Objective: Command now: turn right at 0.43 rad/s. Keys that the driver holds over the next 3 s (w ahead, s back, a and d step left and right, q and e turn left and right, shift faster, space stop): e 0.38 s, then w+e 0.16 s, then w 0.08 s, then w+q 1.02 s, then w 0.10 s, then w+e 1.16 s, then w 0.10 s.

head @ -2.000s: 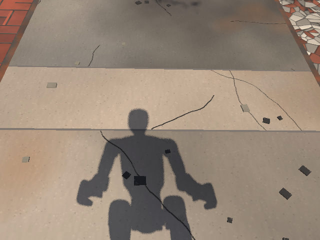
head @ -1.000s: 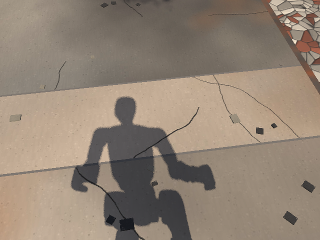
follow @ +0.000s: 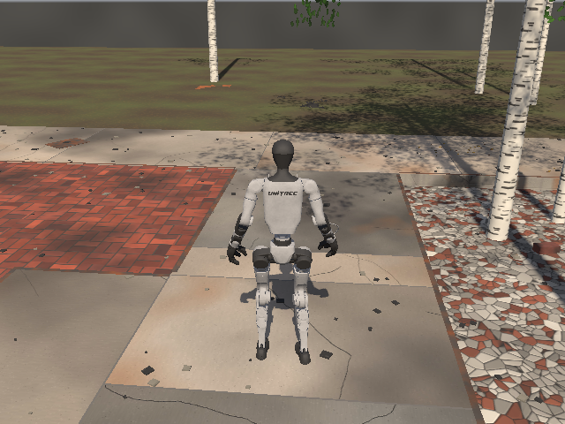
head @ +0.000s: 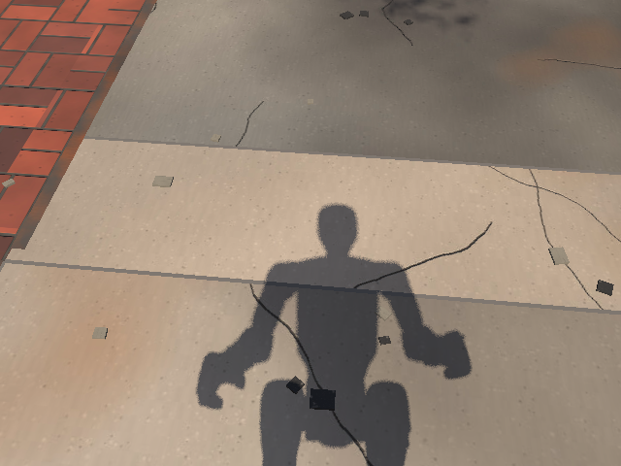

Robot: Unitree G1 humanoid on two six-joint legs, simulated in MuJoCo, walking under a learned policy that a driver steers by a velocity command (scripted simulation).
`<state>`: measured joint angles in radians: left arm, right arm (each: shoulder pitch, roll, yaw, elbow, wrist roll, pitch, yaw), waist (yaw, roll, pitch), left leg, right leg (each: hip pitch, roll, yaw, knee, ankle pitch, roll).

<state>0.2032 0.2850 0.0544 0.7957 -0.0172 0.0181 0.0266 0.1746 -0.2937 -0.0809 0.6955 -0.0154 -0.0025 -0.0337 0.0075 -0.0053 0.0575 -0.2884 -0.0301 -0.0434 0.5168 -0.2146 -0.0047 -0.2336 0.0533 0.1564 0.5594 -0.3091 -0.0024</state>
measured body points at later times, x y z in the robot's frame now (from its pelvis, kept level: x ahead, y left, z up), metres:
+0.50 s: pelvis -0.01 -0.05 +0.01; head +0.01 -0.09 +0.46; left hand +0.18 +0.20 -0.07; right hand +0.07 -0.37 -0.10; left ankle +0.04 +0.11 -0.65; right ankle -0.03 -0.13 -0.73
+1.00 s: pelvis +0.19 -0.05 +0.01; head +0.21 -0.04 +0.46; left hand +0.36 +0.19 -0.10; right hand +0.23 -0.35 -0.09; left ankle +0.20 +0.04 -0.73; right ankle +0.07 -0.16 -0.65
